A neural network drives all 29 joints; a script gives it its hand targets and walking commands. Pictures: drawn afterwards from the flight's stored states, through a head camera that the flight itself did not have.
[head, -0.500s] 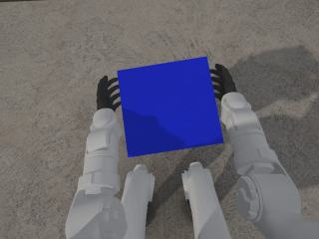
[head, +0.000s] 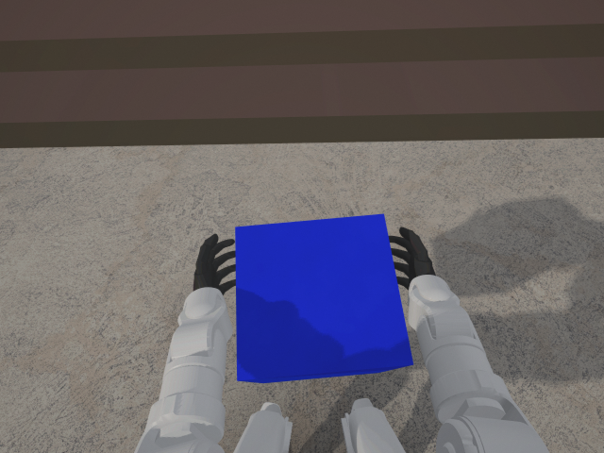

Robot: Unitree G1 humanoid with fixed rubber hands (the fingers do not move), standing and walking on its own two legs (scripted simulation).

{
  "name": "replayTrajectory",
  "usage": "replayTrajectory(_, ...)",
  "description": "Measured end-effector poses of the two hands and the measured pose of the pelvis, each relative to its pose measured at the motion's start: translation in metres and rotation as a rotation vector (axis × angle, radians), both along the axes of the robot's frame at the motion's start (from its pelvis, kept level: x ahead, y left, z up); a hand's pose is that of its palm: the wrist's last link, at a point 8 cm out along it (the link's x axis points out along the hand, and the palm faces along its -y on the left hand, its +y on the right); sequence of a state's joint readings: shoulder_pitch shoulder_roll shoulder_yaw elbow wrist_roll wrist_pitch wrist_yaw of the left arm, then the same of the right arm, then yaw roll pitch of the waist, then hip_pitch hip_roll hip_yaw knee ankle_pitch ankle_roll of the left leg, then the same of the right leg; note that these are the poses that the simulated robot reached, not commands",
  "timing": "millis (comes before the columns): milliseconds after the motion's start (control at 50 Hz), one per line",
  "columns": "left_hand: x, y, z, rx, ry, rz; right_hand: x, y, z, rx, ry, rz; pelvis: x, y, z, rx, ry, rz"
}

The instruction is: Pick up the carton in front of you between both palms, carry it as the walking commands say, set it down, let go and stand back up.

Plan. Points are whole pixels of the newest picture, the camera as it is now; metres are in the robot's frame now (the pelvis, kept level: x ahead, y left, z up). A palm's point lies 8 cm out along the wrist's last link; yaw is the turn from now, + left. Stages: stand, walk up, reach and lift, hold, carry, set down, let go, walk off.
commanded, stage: reach and lift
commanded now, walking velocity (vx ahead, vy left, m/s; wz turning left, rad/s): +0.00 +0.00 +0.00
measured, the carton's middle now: (316, 309) +0.36 +0.00 -0.12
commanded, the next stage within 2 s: hold in 1.58 s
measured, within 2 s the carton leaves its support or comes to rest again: neither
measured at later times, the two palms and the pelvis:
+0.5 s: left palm (164, 257) +0.34 +0.15 +0.12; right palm (456, 260) +0.33 -0.15 +0.10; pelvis +0.04 +0.00 +0.10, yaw +0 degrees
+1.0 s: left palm (155, 252) +0.33 +0.15 +0.14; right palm (470, 256) +0.32 -0.15 +0.13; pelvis +0.02 +0.00 +0.11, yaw -1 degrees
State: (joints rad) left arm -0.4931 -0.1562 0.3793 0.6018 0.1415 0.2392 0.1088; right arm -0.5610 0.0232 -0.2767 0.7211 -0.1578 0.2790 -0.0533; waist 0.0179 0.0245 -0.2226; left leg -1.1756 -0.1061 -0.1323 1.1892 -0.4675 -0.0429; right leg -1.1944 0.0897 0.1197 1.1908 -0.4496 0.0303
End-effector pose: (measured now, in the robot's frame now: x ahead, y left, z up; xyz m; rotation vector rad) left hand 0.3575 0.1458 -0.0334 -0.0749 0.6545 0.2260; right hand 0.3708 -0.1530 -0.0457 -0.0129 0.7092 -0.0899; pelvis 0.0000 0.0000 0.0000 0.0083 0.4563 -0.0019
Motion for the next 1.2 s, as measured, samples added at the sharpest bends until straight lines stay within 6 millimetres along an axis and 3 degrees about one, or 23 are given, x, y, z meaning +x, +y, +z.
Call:
replayTrajectory(340,-0.015,0.004,0.102,0.017,-0.005,-0.056,-0.028,0.003,0.104,-0.007,-0.006,-0.047,0.035,0.004,0.081,-0.01,-0.243,-0.005)
replayTrajectory(580,-0.024,0.007,0.165,0.046,-0.016,-0.105,-0.048,0.008,0.167,-0.029,-0.018,-0.062,0.043,0.005,0.109,-0.012,-0.448,-0.003)
replayTrajectory(880,-0.032,0.004,0.172,0.06,0.011,-0.106,-0.054,0.005,0.174,-0.047,0.012,-0.047,0.022,0.004,0.108,-0.012,-0.512,-0.007)
replayTrajectory(1200,-0.025,0.005,0.182,0.069,0.005,-0.106,-0.047,0.006,0.182,-0.051,0.007,-0.04,0.033,0.0,0.113,-0.01,-0.517,-0.002)
